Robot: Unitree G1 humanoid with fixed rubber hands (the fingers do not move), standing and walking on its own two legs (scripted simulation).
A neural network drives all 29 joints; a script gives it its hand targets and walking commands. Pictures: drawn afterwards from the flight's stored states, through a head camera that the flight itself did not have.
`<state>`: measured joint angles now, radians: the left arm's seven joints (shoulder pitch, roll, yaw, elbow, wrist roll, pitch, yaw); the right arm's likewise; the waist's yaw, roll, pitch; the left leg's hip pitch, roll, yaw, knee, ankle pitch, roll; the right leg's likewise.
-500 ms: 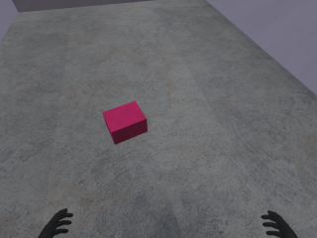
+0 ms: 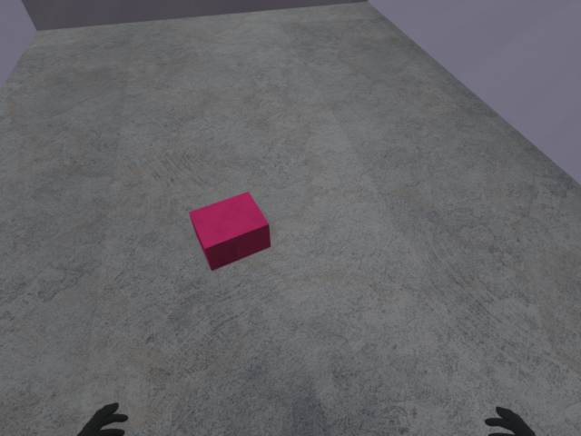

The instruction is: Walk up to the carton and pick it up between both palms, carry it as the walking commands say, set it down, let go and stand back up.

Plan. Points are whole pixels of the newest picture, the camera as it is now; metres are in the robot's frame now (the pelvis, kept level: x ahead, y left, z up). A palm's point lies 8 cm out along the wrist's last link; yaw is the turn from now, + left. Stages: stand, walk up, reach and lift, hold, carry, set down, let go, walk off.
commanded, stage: stand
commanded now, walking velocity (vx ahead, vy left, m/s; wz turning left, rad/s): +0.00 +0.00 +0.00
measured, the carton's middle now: (230, 229) +1.03 +0.30 -0.70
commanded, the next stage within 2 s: walk up in 0.64 s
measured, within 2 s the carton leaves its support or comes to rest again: neither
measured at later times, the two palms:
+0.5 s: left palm out of the picture +0.10 +0.31 -0.10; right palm out of the picture +0.10 -0.31 -0.10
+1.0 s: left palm out of the picture +0.04 +0.32 -0.11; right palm out of the picture +0.15 -0.27 -0.11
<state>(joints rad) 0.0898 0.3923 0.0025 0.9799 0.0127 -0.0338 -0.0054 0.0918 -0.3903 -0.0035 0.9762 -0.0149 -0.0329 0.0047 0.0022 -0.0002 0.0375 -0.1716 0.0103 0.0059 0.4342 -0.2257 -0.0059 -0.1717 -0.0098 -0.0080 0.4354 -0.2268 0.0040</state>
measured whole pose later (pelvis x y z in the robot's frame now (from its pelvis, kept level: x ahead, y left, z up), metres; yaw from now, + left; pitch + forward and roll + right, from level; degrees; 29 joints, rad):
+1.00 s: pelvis +0.02 +0.01 +0.00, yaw +6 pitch +1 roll +0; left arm 0.24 0.34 0.06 0.97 0.03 -0.02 0.03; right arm 0.12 -0.36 -0.06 0.93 -0.05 0.05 0.07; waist 0.01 0.02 0.02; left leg -0.52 0.03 -0.02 1.02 -0.29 -0.03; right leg -0.15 -0.09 -0.11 0.38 -0.24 0.04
